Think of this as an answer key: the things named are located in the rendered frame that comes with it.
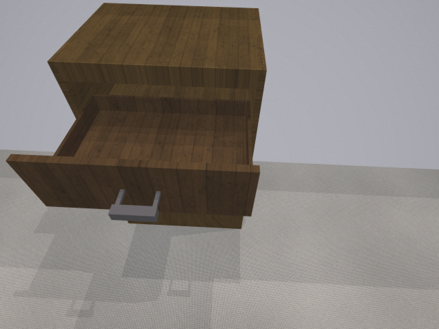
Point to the drawer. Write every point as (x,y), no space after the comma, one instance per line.
(196,152)

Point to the cabinet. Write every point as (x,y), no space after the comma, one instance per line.
(180,51)

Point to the handle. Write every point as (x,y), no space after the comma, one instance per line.
(134,213)

